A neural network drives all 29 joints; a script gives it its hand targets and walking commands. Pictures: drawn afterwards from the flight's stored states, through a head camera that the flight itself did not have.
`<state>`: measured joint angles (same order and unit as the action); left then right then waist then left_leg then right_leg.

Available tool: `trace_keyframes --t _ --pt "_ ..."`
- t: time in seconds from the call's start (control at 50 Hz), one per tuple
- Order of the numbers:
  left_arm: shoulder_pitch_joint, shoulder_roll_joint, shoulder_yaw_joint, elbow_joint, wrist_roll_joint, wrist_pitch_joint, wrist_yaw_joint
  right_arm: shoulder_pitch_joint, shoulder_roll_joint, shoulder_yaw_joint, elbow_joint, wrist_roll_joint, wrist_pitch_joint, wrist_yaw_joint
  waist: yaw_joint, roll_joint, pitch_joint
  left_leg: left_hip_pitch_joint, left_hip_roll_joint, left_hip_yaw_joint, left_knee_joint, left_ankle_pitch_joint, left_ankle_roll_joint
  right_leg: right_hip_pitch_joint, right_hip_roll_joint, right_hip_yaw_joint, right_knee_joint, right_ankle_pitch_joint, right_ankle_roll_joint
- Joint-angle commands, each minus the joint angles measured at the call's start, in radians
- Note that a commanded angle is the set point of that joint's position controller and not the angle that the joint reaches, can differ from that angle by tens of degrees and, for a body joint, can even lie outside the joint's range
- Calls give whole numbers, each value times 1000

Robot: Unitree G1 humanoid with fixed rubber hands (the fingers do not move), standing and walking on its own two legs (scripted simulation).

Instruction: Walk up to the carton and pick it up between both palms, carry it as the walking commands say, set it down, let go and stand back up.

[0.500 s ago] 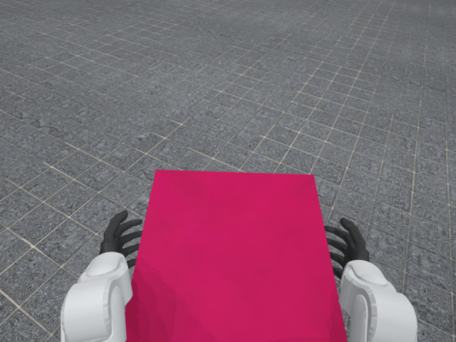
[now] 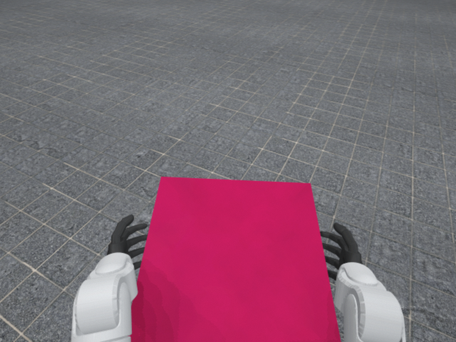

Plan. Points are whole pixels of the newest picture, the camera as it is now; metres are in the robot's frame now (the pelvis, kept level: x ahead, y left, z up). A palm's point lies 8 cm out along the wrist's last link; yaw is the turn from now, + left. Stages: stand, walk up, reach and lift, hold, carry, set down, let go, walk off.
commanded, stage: carry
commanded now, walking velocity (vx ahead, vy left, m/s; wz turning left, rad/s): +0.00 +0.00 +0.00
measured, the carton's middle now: (231, 271) +0.28 +0.00 -0.02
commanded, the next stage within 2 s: none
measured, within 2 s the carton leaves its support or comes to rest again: neither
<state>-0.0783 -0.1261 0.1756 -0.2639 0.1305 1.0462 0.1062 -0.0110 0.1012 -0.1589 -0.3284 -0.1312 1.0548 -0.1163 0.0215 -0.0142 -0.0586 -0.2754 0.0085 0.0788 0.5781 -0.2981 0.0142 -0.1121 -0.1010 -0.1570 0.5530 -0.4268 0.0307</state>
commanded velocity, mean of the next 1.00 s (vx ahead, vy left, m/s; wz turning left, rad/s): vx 0.00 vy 0.00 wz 0.00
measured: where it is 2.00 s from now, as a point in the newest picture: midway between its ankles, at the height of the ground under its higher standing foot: outside the picture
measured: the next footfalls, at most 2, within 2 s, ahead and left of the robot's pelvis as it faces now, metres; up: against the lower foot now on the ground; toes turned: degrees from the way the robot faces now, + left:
none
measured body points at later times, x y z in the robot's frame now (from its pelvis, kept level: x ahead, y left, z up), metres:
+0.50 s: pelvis -0.05 -0.02 +0.00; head -0.06 -0.02 +0.45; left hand +0.23 +0.16 +0.03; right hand +0.22 -0.21 +0.03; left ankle +0.01 +0.11 -0.73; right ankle -0.08 -0.12 -0.73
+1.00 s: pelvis -0.08 -0.04 +0.00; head -0.08 -0.03 +0.45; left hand +0.20 +0.14 +0.01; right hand +0.19 -0.23 +0.01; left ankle +0.01 +0.11 -0.73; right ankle -0.08 -0.12 -0.73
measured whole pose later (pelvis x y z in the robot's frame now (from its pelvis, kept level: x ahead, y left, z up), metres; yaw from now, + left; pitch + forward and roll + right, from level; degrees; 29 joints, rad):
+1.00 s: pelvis -0.08 -0.04 +0.00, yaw +0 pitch -2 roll +0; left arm -0.15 -0.06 0.19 0.11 0.21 0.71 0.03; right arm -0.10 0.03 -0.14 0.08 -0.20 0.71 -0.01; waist 0.00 -0.01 0.03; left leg -0.37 0.08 0.04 0.56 -0.15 -0.04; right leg -0.25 -0.03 -0.18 0.62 -0.35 -0.05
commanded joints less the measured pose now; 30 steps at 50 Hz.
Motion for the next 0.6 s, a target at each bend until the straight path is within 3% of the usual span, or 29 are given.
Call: trace_keyframes --t 0.0,0.04,0.1,0.12,0.24,0.28,0.32,0.38,0.4,0.42,0.44,0.46,0.5,0.54,0.58 --pt "-437 -760 -690 -40 -336 -31 -221 -497 703 668 -79 327 -48 222 10 17 -227 89 122 -89 -64 544 37 42 -65 47 -44 445 -67" --pt "-448 -767 -677 -10 -330 -47 -230 -519 705 665 -64 318 -63 226 7 -8 -227 92 121 -81 -60 504 33 38 -67 53 -48 477 -72" --pt "-460 -733 -639 71 -296 -77 -242 -515 672 614 33 274 -94 238 6 1 -227 76 120 -81 -66 475 30 43 -68 52 -53 462 -73" --pt "-481 -768 -673 12 -318 -84 -244 -531 711 646 -22 297 -101 242 5 11 -228 78 118 -82 -75 460 31 33 -66 57 -51 444 -73" --pt "-478 -747 -622 121 -271 -133 -266 -549 684 605 78 255 -157 261 1 8 -208 66 123 -82 -78 423 26 12 -62 64 -64 382 -72" --pt "-492 -778 -643 87 -287 -148 -273 -562 721 630 50 273 -175 269 -3 16 -211 70 123 -78 -82 404 22 5 -62 69 -62 383 -73" --pt "-487 -747 -596 175 -252 -173 -281 -557 696 588 143 240 -200 278 -4 -13 -217 64 122 -81 -73 390 16 12 -63 70 -65 401 -75" --pt "-516 -763 -605 167 -252 -208 -293 -595 713 598 125 243 -238 291 -7 4 -218 60 115 -76 -83 344 14 -4 -61 74 -65 369 -76" --pt "-522 -744 -582 208 -233 -224 -298 -595 695 573 168 223 -253 299 -7 7 -210 50 115 -77 -87 317 13 -10 -58 73 -70 334 -76" --pt "-530 -769 -604 170 -248 -229 -300 -613 726 600 127 243 -260 301 -7 10 -202 42 114 -78 -90 303 12 -16 -56 74 -77 316 -75" --pt "-502 -712 -543 287 -202 -247 -307 -598 667 547 235 200 -277 308 -9 -4 -204 44 111 -76 -89 287 10 -25 -58 82 -85 312 -78" --pt "-518 -743 -580 216 -228 -258 -307 -612 701 587 162 227 -287 312 -10 -6 -205 40 108 -73 -89 262 9 -31 -59 85 -85 302 -79" --pt "-518 -695 -521 332 -181 -290 -316 -617 652 529 274 182 -318 321 -12 -11 -202 22 108 -75 -86 251 5 -26 -58 89 -91 319 -81" --pt "-523 -712 -545 300 -195 -319 -324 -624 672 553 246 197 -346 331 -15 -10 -215 32 111 -70 -88 244 0 -31 -57 92 -85 310 -82" --pt "-565 -695 -532 314 -191 -354 -332 -628 674 540 294 188 -378 341 -18 -13 -215 17 111 -74 -85 230 -5 -30 -55 100 -85 298 -83"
